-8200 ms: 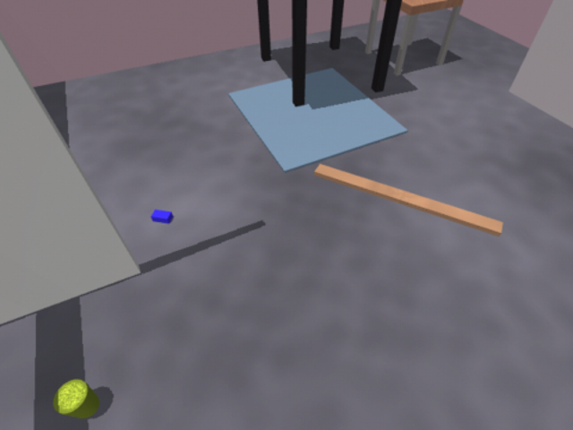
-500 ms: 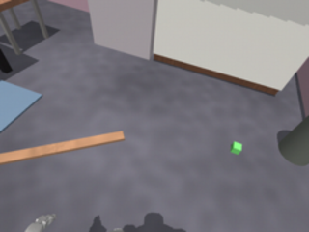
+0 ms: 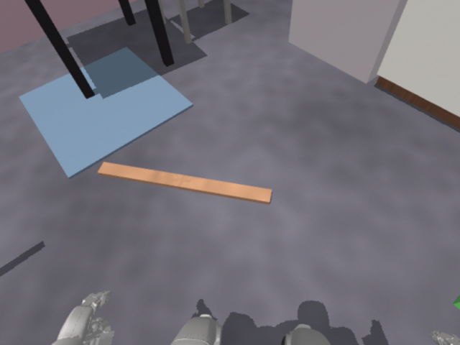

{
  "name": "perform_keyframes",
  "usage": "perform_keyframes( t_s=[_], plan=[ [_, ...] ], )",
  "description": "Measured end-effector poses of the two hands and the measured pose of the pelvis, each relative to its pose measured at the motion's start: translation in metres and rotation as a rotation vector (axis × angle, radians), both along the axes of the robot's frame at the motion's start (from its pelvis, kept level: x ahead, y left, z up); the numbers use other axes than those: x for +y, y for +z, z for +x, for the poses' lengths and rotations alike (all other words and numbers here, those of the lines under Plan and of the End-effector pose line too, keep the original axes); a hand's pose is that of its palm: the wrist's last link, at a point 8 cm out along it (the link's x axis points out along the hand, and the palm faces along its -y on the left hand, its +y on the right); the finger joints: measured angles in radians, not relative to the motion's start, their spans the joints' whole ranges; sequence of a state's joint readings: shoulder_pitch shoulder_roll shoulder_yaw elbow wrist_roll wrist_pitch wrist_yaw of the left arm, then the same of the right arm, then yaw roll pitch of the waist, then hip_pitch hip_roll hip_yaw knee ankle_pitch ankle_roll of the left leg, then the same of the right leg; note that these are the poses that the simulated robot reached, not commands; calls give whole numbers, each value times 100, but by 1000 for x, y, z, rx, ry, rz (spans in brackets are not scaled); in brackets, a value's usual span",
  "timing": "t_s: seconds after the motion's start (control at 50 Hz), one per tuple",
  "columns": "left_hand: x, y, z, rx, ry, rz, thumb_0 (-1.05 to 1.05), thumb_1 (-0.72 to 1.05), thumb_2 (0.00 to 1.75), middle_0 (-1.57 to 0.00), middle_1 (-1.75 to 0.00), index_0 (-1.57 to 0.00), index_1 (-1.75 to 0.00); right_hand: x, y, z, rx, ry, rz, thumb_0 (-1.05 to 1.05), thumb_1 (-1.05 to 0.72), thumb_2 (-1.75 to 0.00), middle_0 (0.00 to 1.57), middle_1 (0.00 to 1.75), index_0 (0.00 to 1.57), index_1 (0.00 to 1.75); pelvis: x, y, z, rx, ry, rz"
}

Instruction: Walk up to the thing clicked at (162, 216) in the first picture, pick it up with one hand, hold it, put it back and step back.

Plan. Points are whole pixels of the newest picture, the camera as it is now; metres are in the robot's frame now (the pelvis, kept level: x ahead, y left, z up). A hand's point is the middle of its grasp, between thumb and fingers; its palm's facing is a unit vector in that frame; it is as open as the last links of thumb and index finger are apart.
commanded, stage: walk up
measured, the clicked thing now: out of the picture +0.47 +1.43 -0.74
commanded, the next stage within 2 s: none
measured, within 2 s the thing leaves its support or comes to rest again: neither
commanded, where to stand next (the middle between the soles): +0.07 +0.06 m, yaw +63 degrees
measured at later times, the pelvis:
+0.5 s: pelvis -0.01 -0.01 +0.00, yaw +27 degrees
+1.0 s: pelvis -0.01 +0.00 -0.01, yaw +47 degrees
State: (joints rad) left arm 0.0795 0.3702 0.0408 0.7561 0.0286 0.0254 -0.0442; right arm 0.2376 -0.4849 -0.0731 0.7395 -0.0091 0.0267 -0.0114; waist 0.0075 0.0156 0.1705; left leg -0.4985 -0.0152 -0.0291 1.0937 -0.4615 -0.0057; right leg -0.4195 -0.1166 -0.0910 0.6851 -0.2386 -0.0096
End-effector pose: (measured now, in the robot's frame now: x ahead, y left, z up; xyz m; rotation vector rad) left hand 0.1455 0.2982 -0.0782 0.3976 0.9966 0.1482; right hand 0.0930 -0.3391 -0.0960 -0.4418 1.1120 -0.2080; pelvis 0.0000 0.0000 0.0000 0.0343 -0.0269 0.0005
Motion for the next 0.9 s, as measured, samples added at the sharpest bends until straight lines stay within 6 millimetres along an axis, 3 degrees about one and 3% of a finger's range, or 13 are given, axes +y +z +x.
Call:
perform_keyframes(
  t_s=[0.18,0.26,0.34,0.5,0.68,0.8,0.9],
  plan=[
    [19,-4,-97,25,253,14,0,90,90,-20,-30,-20,-30,19,14,78,14,247,20,0,-91,-90,20,30,20,30,-19,4,1,-3,180,-14],
    [35,-19,-143,56,345,8,1,90,90,-20,-30,-20,-30,41,18,100,-6,328,4,0,-91,-90,20,30,20,30,-11,-5,-2,3,255,-24],
    [43,-33,-183,102,442,-3,1,90,90,-20,-30,-20,-30,62,21,108,-31,392,-13,0,-90,-90,20,30,20,30,-4,-9,-5,-7,320,-14],
    [25,-24,-233,123,564,2,1,90,90,-20,-30,-20,-30,89,17,133,-40,501,11,0,-90,-90,21,30,21,30,-6,-5,-7,6,472,-31],
    [-14,-2,-276,80,677,61,1,90,90,-20,-30,-20,-30,116,1,167,-27,645,74,0,-90,-90,21,30,20,30,-28,-2,-4,3,614,-28],
    [-33,15,-314,89,783,52,1,90,90,-20,-30,-20,-30,140,10,185,6,750,90,1,-90,-90,21,30,20,30,-24,12,-5,-3,710,-4],
    [-34,2,-350,116,863,16,0,90,90,-20,-30,-20,-30,166,14,196,-1,805,54,1,-90,-90,21,30,20,30,-11,6,-8,-6,772,1]
  ],
)
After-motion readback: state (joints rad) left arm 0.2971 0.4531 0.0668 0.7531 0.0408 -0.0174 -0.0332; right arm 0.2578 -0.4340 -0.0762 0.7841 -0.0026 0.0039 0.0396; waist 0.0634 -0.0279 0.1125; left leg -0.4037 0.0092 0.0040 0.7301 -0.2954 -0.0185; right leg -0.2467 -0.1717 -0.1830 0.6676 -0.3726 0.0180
